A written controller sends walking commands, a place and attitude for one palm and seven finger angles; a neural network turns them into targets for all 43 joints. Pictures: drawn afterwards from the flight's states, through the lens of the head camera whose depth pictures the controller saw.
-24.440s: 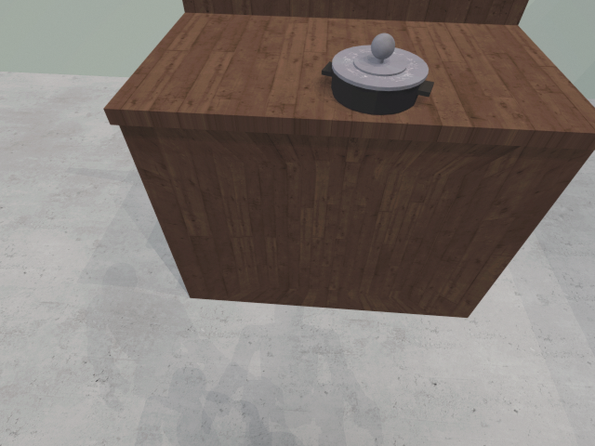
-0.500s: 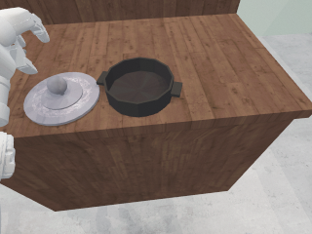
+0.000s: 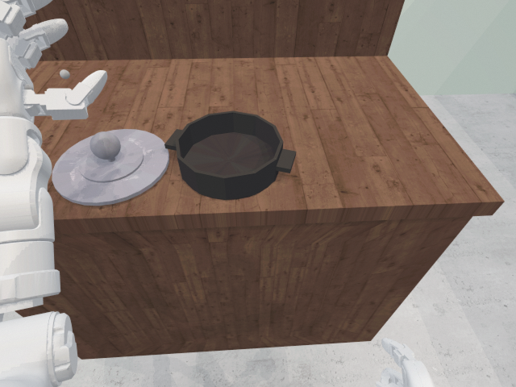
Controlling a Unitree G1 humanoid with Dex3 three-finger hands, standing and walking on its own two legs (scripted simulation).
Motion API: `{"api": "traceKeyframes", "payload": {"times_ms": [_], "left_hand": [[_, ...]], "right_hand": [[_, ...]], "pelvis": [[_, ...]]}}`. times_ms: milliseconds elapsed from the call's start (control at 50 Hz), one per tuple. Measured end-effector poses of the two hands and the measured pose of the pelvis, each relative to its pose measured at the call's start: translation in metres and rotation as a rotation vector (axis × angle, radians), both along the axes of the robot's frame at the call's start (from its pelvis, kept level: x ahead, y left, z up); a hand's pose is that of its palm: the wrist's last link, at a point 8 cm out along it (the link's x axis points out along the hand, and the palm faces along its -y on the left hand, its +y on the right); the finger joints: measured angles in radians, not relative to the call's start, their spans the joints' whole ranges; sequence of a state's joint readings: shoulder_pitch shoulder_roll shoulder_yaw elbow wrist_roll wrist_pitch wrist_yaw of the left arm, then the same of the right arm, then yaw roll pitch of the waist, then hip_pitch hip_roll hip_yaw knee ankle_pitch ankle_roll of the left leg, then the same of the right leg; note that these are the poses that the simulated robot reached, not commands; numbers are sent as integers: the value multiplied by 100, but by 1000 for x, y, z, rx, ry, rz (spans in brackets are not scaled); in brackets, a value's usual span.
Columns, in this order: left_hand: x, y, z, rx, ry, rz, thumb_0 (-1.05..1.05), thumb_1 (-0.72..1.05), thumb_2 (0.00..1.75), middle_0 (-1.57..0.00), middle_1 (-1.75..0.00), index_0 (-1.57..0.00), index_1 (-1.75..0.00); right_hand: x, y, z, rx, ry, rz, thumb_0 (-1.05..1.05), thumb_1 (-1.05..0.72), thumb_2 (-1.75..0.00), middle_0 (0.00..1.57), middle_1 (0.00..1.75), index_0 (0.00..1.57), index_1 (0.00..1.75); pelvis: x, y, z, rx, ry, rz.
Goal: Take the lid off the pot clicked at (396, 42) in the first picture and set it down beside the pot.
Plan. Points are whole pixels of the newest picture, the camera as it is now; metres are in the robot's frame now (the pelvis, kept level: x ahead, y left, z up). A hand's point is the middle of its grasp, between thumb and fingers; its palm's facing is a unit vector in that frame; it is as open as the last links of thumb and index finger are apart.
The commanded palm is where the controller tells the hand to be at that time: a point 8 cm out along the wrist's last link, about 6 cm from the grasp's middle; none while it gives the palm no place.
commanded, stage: draw the hand back to the body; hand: left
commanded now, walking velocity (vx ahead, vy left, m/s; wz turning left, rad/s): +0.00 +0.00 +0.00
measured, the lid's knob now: (105, 145) +0.48 +0.31 +0.12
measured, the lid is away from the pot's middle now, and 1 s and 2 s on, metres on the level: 0.23 0.23 0.23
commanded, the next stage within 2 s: step back with the hand held close in 1.40 s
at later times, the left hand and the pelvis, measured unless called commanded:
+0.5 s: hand (29, 126) +0.28 +0.24 +0.30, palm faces +0.48 -0.86 -0.18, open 8.3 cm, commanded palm +0.23 +0.28 +0.29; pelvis -0.01 -0.02 +0.00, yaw +1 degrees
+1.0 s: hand out of the picture +0.20 +0.25 +0.29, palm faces +0.50 -0.84 -0.22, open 7.5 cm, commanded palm +0.14 +0.29 +0.28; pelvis -0.02 +0.00 +0.00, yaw +1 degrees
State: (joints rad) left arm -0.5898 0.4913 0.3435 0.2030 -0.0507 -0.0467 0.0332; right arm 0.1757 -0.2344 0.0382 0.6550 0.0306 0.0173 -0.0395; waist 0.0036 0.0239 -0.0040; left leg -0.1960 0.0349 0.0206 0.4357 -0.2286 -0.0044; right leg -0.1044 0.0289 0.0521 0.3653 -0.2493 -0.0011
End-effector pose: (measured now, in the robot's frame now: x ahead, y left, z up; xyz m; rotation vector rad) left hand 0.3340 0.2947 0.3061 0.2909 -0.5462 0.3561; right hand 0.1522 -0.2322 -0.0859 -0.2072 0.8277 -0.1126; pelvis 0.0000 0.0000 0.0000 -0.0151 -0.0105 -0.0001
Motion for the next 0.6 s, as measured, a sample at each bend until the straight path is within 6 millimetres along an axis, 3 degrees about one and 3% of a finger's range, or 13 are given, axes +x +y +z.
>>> {"api": "traceKeyframes", "payload": {"times_ms": [140,240,600], "left_hand": [[-33,0,1,14,-37,54,0,15,90,-41,-52,-40,-52],[-52,-2,-2,25,-42,73,0,28,90,-38,-48,-37,-49],[-113,-9,-9,60,-87,81,1,74,90,-25,-34,-24,-35]], "right_hand": [[-3,-25,-2,-28,8,-13,1,-91,-90,20,30,20,30],[0,-31,-2,-37,-4,-1,1,-91,-90,20,30,20,30],[25,3,10,26,-120,74,1,-91,-90,20,30,20,30]], "pelvis": [[1,-10,0,3,-15,2],[-2,-15,0,5,-25,10],[-12,-15,2,4,-62,11]]}}
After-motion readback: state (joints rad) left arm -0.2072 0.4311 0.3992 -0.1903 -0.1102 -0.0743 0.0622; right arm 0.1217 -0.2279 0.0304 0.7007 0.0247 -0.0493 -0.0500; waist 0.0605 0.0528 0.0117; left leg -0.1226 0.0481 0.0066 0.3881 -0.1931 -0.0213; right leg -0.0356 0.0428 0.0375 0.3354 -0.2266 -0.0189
